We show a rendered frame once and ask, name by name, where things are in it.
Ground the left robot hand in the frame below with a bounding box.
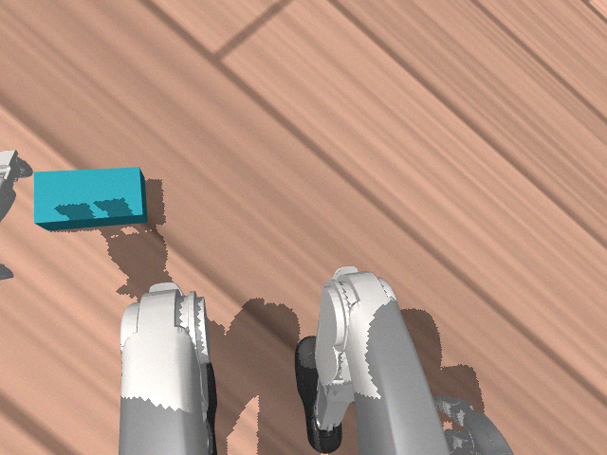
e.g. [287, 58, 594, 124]
[0, 150, 33, 280]

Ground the carton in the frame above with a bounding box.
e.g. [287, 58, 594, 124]
[34, 167, 148, 231]

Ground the right robot hand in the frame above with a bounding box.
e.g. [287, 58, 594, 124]
[433, 395, 514, 455]

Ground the right robot foot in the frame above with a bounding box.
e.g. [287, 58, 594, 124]
[295, 336, 342, 454]

